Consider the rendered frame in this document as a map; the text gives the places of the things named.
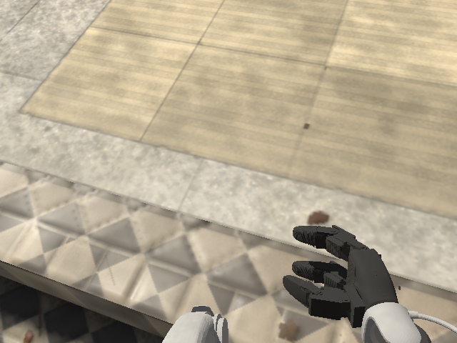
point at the left robot shin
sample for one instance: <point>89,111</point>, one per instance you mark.
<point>202,308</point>

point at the right robot forearm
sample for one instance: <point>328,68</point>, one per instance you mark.
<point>389,322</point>

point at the robot left thigh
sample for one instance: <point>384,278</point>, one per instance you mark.
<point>198,327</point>

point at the right robot hand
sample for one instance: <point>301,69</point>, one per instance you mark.
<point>346,292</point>

